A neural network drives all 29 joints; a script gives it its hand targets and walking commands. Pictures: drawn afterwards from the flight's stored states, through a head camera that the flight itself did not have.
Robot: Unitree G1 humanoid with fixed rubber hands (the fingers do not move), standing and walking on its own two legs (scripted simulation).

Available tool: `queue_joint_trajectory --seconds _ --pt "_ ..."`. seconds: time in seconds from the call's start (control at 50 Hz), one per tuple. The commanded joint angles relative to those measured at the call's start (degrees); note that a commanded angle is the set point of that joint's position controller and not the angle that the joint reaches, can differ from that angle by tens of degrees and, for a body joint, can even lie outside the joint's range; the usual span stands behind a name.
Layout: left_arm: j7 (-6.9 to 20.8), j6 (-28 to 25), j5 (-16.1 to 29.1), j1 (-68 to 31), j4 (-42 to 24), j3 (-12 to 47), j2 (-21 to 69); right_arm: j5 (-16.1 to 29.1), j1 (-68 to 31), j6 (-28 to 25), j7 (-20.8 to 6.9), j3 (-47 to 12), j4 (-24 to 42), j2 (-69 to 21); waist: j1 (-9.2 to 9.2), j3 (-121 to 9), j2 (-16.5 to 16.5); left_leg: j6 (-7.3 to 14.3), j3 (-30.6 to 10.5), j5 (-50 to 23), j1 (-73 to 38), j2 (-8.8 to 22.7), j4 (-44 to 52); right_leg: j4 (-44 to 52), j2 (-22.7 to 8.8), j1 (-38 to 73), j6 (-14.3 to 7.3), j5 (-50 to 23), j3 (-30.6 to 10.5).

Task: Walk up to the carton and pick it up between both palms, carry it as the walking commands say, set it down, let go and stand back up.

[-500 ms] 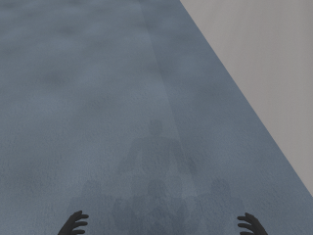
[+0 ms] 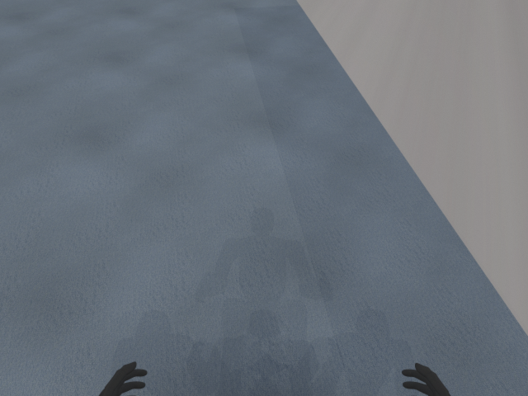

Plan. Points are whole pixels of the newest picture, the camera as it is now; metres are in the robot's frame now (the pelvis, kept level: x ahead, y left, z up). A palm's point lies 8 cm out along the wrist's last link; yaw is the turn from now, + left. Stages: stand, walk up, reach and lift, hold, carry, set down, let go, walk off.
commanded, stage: walk up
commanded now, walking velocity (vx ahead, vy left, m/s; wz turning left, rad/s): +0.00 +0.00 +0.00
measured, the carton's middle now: out of the picture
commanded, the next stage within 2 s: none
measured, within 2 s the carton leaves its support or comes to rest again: neither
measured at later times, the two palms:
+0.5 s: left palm out of the picture +0.05 +0.30 -0.10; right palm out of the picture +0.08 -0.21 -0.09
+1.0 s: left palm out of the picture -0.07 +0.33 -0.08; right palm out of the picture +0.13 -0.14 -0.11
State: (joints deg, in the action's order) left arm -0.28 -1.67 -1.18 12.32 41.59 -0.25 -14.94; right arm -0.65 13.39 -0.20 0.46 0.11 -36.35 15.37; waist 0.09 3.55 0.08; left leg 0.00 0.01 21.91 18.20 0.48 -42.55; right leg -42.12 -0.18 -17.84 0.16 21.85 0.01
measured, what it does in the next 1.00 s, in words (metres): steps on the spot, turning left: right foot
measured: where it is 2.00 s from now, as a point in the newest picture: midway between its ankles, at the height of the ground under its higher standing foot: outside the picture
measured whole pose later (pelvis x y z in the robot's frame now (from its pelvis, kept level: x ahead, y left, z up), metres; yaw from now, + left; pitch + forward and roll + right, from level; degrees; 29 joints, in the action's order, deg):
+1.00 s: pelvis -0.06 +0.05 +0.01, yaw +25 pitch +0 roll +0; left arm -1.0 3.0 -0.9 11.8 42.5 -0.3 -14.3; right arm -0.6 14.2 4.7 -1.5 1.7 -39.7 15.5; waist -0.3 4.7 3.9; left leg -1.1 -1.9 25.3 24.7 3.2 -50.1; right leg -35.6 -6.6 -12.4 -0.4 22.4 15.6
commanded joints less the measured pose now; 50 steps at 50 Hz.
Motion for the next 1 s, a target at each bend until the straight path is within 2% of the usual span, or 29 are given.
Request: queue_joint_trajectory --seconds 0.0,0.1,0.12,0.14,0.16,0.18,0.2,0.24,0.28,0.3,0.32,0.34,0.36,0.38,0.4,0.44,0.54,0.56,0.6,0.62,0.64,0.66,0.68,0.72,0.76,0.84,0.88,0.94,0.98 --pt "-0.34 -2.13 0.75 -3.78 -2.27 -5.28 -15.45 -0.42 -3.13 -3.73 0.53 5.03 0.69 15.08 0.06 -5.99 2.38 4.9 -6.04 -12.9 -0.52 5.79 8.1 7.12 -4.81 2.07 -5.27 -13.23 -5.62" --pt "-0.19 -2.16 0.76 -3.75 -1.45 -5.16 -15.29 -0.46 -3.36 -3.75 0.47 5.0 0.13 15.21 0.17 -5.76 2.19 4.79 -6.36 -11.25 -0.22 6.1 8.9 7.74 -4.79 2.24 -5.18 -12.14 -5.78" --pt "-0.93 1.4 0.21 4.28 -1.58 -3.58 -9.28 -1.96 1.19 0.23 -1.69 3.38 0.55 9.99 1.46 -12.22 4.75 3.69 -6.22 3.79 6.38 2.19 11.13 12.97 -9.96 13.47 -0.67 -0.86 -4.95" --pt "-1.21 2.46 1.17 -0.04 -3.58 -3.55 -10.7 -1.49 -3.03 1.61 -1.1 2.96 -0.47 7.43 2.14 1.43 -0.6 0.14 -5.88 -13.89 13.67 1.97 5.01 14.25 -14.02 9.36 -3.86 -13.2 -8.44" --pt "-1.41 2.97 1.17 -0.26 -4.83 -4.02 -12.04 -1.34 -2.15 2.01 -1.06 3.33 -0.02 7.28 1.83 -0.01 -5.1 -1.34 -1.9 -16.42 12.75 0.58 -0.28 15.05 -16.42 10.11 -5.68 -24.8 -9.04" --pt "-1.38 3.36 1.03 -0.07 -4.02 -3.96 -12.38 -0.96 -2.11 2.29 -0.91 3.64 0.08 7.57 1.57 -2.21 -7.17 -2.17 0.55 -6.32 11.96 0.57 -2.46 15.77 -18.24 10.38 -6.88 -32.61 -8.81" --pt "-1.48 3.66 0.73 -0.06 -4.12 -4.04 -12.76 -0.71 -1.72 2.74 -0.62 3.86 0.14 7.3 1.31 -2.8 -9.55 -2.59 1.91 4.32 10.75 0.33 -4.39 17.1 -19.52 8.51 -7.42 -34.72 -9.25" --pt "-1.45 3.95 -0.08 -1.87 -4.69 -4.29 -12.91 -0.4 -1.22 3.43 -1.21 3.67 0.81 6.5 0.67 -5.5 -10.29 -2.05 1.79 7.03 6.31 0.58 -7.49 18.94 -21.73 4.75 -8.49 -27.11 -9.21" --pt "-1.13 4.69 0.02 -6.67 -5.55 -4.47 -12.2 -0.33 1.93 3.36 -1.45 3.35 -0.29 6.22 -2.34 -2.91 -8.42 -1.17 1.73 1.91 0.53 0.09 2.23 15.73 -17.86 -1.04 -5.43 -20.29 -3.69" --pt "-0.92 5.1 -0.01 -6.97 -5.63 -4.37 -11.06 -0.36 4.4 2.97 -1.36 3.47 -1.21 8.37 -3.37 -2.44 -1.52 0.61 -4.91 -9.26 -2.2 3.02 11.48 6.82 -12.19 -4.18 -2.4 -13.82 1.4" --pt "-0.77 5.26 0.09 -5.74 -6.2 -3.8 -8.13 -0.8 5.09 2.9 -1.19 4.63 -1.39 14.39 -3.61 -2.85 12.73 7.26 -25.91 -19.74 -2.04 13.52 19.31 -8.24 -2.09 -9.29 1.82 1.74 6.62" --pt "-0.95 5.97 0.75 -7.35 -6.97 -4.03 -8.0 -0.85 7.13 2.99 -1.02 5.83 -1.3 16.85 -4.73 -2.05 17.02 12.41 -38.05 -22.59 0.07 19.77 26.2 -17.88 2.02 -11.41 3.01 15.38 1.8" --pt "-1.06 6.12 0.7 -7.84 -7.41 -4.17 -7.87 -0.84 7.84 2.89 -0.7 6.27 -1.77 17.01 -4.34 -0.47 13.51 12.97 -39.42 -19.65 0.36 19.6 27.19 -20.19 0.75 -12.06 2.73 14.07 -2.5" --pt "-0.95 6.02 0.57 -8.27 -7.14 -3.83 -7.49 -0.66 6.24 2.77 -0.43 6.16 -1.65 15.94 -3.72 0.33 9.93 11.87 -37.11 -14.1 0.93 17.44 27.44 -20.62 -0.12 -12.47 2.37 10.94 -3.79" --pt "-0.76 5.58 0.33 -8.29 -6.58 -3.37 -7.19 -0.57 3.78 2.64 -0.03 5.74 -1.49 14.86 -3.29 0.1 9.07 10.61 -34.88 -12.1 -0.07 15.28 27.3 -19.6 -0.3 -13.05 1.93 8.45 -4.22" --pt "-0.46 4.86 0.1 -7.44 -5.79 -3.06 -6.77 -0.43 2.78 2.09 0.29 5.11 -1.29 13.5 -3.03 -3.88 10.59 9.52 -31.45 -21.73 -4.52 12.16 25.55 -16.07 0.82 -10.98 2.13 6.04 -3.84" --pt "-0.72 4.23 0.78 -5.38 -5.9 -2.83 -5.65 -0.67 4.56 2.48 0.65 5.16 -2.22 12.99 -2.94 -7.66 11.09 9.5 -32.22 -28.02 -7.18 10.71 23.73 0.73 1.56 -3.9 1.99 5.63 -4.26" --pt "-0.85 4.15 0.98 -2.95 -5.18 -2.79 -5.43 -0.61 3.57 2.71 0.66 5.18 -2.16 12.51 -1.59 -8.18 11.14 8.36 -30.98 -25.02 -4.04 9.62 23.84 6.58 1.51 1.9 1.56 2.91 -3.97" --pt "-1.37 3.88 0.9 4.94 -2.51 -3.17 -6.18 -0.34 1.12 2.83 0.48 5.14 -1.84 10.42 2.85 -9.84 10.37 3.55 -23.96 -15.01 7.62 3.81 21.66 22.3 -0.31 21.67 0.74 -7.92 -1.18" --pt "-1.73 3.85 0.73 6.35 -1.78 -4.27 -9.47 -0.26 3.5 2.47 0.44 4.81 -2.28 6.46 3.99 -9.94 -2.03 1.21 -18.68 4.35 16.61 -1.89 10.23 26.87 -11.3 27.86 -1.97 -8.87 -11.56" --pt "-1.89 4.27 -0.07 4.94 -2.0 -4.65 -13.45 -0.2 3.44 2.44 0.7 4.39 -1.78 4.07 4.35 -7.91 -13.74 -0.77 -6.7 8.37 21.46 -5.7 -7.9 28.45 -24.47 24.12 -5.4 -10.8 -18.16" --pt "-1.72 4.55 0.48 0.16 -2.7 -4.69 -13.24 -1.15 1.37 2.76 0.77 5.27 -1.12 4.95 1.94 -5.06 -9.42 -2.34 -5.37 9.05 18.19 -2.12 -17.39 28.97 -26.95 13.53 -7.47 -10.42 -16.09" --pt "-1.5 4.38 0.7 -3.0 -3.55 -4.28 -11.16 -1.1 -0.63 3.22 0.33 6.19 -1.15 6.0 0.2 -1.29 -5.23 -3.09 -4.54 5.57 16.21 -1.29 -21.96 30.51 -24.39 7.46 -8.13 -8.9 -13.5" --pt "-1.73 4.07 1.11 -6.06 -4.49 -3.98 -8.35 -0.73 2.55 3.85 -0.46 6.25 -2.77 5.54 -1.51 0.46 -6.01 -4.11 -3.63 0.79 17.38 -0.28 -27.13 28.82 -20.11 8.11 -6.74 -11.26 -6.14" --pt "-1.67 3.69 1.14 -4.99 -4.81 -3.98 -7.25 -0.53 4.52 3.84 -0.92 5.85 -3.43 5.62 -1.05 -1.37 -8.46 -5.13 -2.46 -1.11 17.99 0.22 -28.67 26.43 -18.49 11.51 -5.86 -19.39 -2.49" --pt "-1.62 2.99 0.17 2.02 -2.9 -3.69 -8.7 -0.05 -2.06 3.92 -1.7 4.3 -1.1 5.39 2.73 -3.1 -10.98 -5.83 1.35 3.69 18.04 1.77 -22.13 21.51 -19.97 19.06 -6.44 -38.87 -0.59" --pt "-1.75 2.97 -0.18 3.57 -2.24 -4.12 -9.49 0.37 -4.1 3.77 -1.97 3.5 -0.35 4.64 3.71 -4.19 -11.67 -5.51 2.28 6.62 16.42 2.26 -16.29 19.09 -20.82 20.36 -7.57 -43.88 1.33" --pt "-1.56 3.47 -0.64 2.35 -1.9 -4.66 -10.72 1.07 -4.34 3.23 -2.24 2.61 -0.26 4.2 2.93 -5.7 -13.38 -4.58 4.74 6.82 8.87 1.98 -5.01 16.35 -20.99 17.08 -7.78 -45.23 5.11" --pt "-1.18 3.98 -0.48 0.55 -2.01 -5.16 -11.55 1.4 -0.45 2.65 -2.21 2.86 -1.62 4.65 0.64 -8.29 -13.14 -4.05 7.23 1.64 2.08 0.62 2.59 11.2 -20.82 14.69 -6.83 -42.8 7.35"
